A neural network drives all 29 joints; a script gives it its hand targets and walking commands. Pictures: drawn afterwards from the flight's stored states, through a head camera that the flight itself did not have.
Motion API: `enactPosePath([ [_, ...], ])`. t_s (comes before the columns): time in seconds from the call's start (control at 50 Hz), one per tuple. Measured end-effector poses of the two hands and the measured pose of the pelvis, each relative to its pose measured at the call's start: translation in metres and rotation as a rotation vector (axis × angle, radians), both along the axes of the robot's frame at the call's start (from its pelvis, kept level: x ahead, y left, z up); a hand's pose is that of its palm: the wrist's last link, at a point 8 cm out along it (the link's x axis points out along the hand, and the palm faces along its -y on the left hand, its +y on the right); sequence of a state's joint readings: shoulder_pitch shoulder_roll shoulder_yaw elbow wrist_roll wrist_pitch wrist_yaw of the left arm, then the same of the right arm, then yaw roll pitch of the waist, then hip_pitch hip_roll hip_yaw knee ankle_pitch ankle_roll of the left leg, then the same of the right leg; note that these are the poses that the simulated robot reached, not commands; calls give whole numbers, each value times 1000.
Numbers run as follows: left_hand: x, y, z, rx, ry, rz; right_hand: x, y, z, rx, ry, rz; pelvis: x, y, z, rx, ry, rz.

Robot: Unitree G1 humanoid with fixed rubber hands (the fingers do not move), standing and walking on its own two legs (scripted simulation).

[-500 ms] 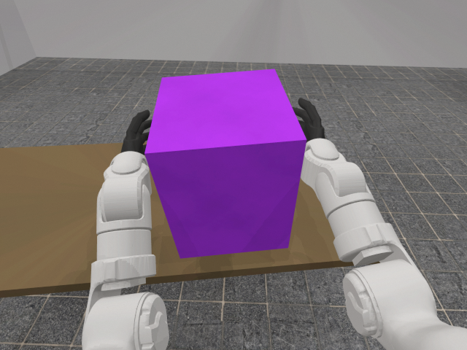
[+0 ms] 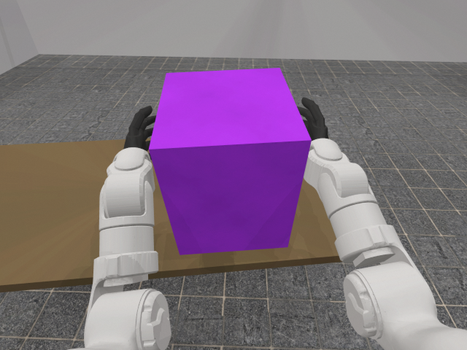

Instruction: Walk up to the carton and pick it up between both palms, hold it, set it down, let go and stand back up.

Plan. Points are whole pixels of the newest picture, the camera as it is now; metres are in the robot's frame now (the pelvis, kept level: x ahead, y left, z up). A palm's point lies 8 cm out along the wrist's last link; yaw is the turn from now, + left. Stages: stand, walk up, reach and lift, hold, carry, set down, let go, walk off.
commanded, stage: hold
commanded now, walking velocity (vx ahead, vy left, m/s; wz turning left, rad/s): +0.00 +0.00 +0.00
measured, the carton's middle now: (228, 162) +0.39 +0.00 +0.17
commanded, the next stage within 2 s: none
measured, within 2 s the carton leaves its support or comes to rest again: neither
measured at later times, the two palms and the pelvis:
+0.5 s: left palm (130, 154) +0.37 +0.16 +0.21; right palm (307, 140) +0.38 -0.13 +0.22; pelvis +0.01 +0.01 +0.00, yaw +0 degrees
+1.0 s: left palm (138, 151) +0.37 +0.15 +0.22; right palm (315, 142) +0.38 -0.14 +0.22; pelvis +0.00 +0.00 +0.00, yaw +0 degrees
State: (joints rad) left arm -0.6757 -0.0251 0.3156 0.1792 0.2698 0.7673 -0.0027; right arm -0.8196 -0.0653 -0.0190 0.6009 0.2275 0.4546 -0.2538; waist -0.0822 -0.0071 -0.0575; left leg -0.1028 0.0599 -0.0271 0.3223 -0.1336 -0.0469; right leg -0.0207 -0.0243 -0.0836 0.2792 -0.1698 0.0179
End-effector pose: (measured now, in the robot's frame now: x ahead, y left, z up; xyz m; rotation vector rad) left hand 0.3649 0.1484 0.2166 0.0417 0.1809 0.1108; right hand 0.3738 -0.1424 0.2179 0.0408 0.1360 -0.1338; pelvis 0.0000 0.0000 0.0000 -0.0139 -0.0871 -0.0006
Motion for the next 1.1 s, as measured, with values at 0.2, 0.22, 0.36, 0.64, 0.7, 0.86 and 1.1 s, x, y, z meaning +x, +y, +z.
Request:
enactPosePath([
  [0.2,6,1,2,-6,3,-5,4,1,5,-17,3,-3,4,0,0,2,-2,-1],
  [0.22,6,2,2,-7,3,-6,5,2,5,-18,4,-2,5,0,0,2,-3,0],
  [0.36,6,8,-2,-3,2,-5,7,8,5,-13,3,2,8,4,0,1,-8,1],
  [0.64,0,12,-5,-1,-3,8,4,12,1,2,-2,12,7,7,0,-2,-6,0],
  [0.7,-2,10,-5,-2,-1,8,2,11,0,3,1,11,5,5,0,-2,-6,1],
  [0.86,-2,3,-2,0,0,4,0,3,-1,3,2,4,1,1,0,-1,-3,1],
  [1.1,5,0,3,-6,1,-5,4,0,4,-15,4,-3,3,0,0,2,0,-1],
])
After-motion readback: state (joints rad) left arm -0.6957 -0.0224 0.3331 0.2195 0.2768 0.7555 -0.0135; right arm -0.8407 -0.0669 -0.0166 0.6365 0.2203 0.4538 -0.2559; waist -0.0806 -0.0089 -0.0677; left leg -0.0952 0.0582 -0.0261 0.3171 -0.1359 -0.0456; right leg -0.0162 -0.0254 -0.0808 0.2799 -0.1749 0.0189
